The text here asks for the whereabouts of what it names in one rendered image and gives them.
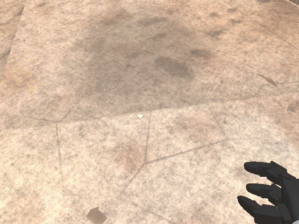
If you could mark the robot right hand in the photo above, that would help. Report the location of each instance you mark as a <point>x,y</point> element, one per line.
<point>285,200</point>

